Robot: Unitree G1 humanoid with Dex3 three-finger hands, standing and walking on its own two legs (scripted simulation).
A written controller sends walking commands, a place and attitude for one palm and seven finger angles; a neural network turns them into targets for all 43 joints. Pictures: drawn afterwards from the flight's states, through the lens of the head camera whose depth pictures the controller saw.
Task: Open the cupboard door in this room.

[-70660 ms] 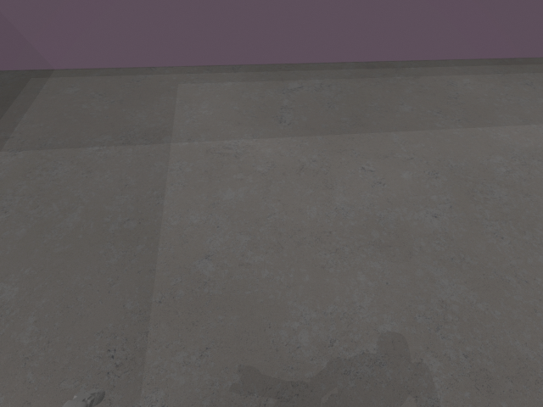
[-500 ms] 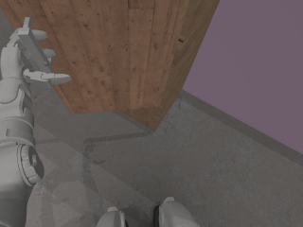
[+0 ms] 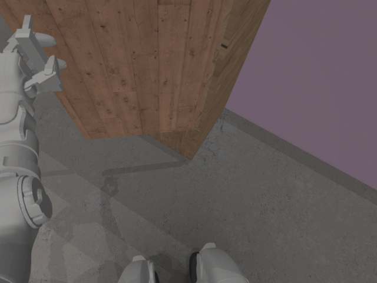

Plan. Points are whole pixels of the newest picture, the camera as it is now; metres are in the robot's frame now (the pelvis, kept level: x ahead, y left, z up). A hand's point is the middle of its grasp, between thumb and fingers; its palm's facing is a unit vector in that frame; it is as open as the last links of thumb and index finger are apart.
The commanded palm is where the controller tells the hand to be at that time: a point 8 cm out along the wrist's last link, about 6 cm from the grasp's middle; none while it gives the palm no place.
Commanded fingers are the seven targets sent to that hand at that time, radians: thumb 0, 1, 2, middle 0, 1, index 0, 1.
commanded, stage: pull the door open along its arc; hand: left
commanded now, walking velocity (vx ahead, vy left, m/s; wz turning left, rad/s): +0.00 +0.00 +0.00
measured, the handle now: (43, 56) +0.57 +0.25 +0.08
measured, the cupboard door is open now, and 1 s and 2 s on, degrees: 40 70 82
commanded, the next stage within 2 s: open thumb and fingers to let go in 1.20 s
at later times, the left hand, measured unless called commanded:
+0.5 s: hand (56, 98) +0.46 +0.21 +0.08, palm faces +0.02 -1.00 -0.02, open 5.8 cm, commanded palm +0.40 +0.26 +0.08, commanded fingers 0.00 0.90 0.90 -0.40 -1.35 -0.40 -1.35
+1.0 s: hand (101, 152) +0.35 +0.12 +0.08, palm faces +0.47 -0.88 +0.00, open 5.9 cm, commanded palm +0.28 +0.16 +0.08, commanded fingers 0.00 0.90 0.90 -0.40 -1.35 -0.40 -1.35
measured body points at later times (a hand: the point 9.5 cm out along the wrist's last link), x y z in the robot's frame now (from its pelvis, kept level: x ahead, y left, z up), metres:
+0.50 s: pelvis +0.02 +0.00 +0.01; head +0.12 +0.02 +0.45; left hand +0.45 +0.26 +0.08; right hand +0.04 -0.26 -0.10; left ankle -0.01 +0.08 -0.68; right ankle +0.03 -0.12 -0.68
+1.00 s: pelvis +0.01 -0.02 +0.02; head +0.06 -0.03 +0.47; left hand +0.32 +0.17 +0.08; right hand +0.19 -0.23 -0.09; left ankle -0.01 +0.08 -0.68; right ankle +0.03 -0.12 -0.68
